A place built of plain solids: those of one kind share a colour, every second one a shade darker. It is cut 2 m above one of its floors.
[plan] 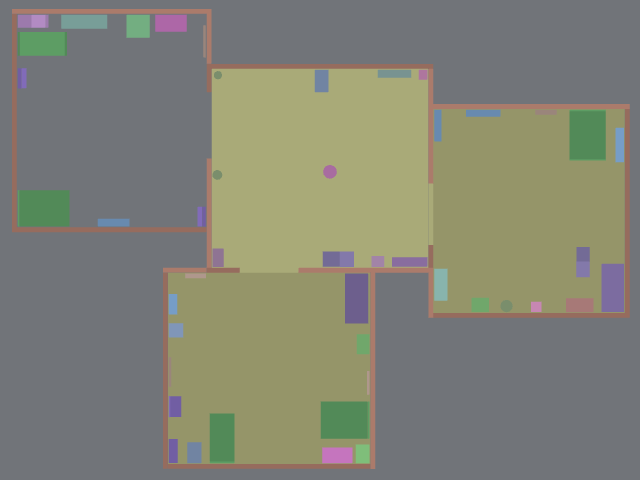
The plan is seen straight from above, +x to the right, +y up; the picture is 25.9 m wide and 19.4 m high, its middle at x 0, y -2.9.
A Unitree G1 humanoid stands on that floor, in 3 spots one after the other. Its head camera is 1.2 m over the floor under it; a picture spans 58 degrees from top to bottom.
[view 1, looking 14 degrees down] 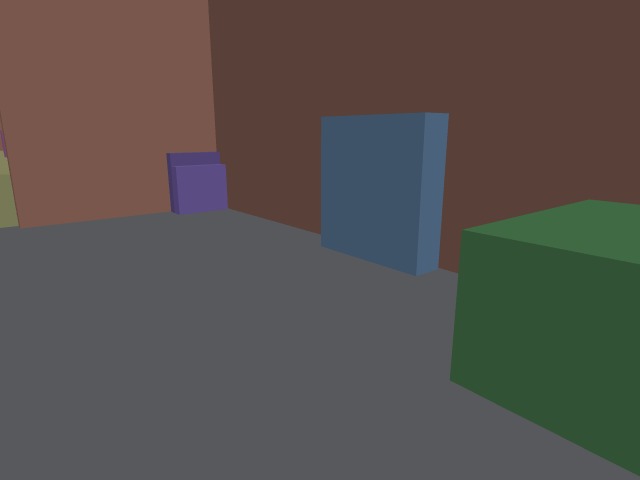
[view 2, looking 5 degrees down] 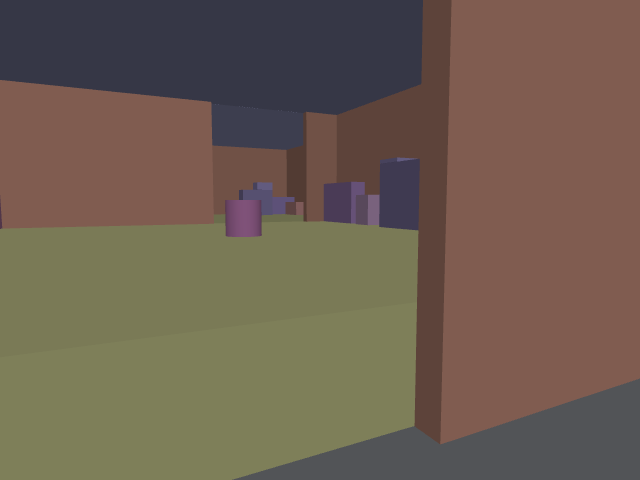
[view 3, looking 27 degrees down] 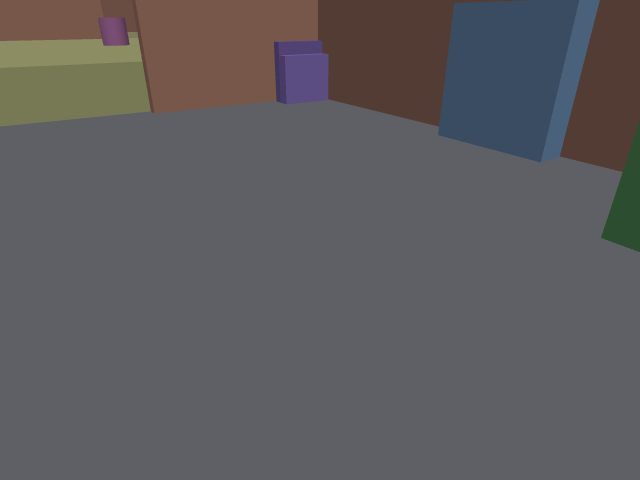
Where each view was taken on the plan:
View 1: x -11.21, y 0.82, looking -39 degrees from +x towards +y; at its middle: ground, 4.96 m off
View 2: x -6.14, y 1.86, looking -27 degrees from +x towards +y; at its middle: floor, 6.00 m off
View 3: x -11.18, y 1.86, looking -33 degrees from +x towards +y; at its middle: ground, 2.64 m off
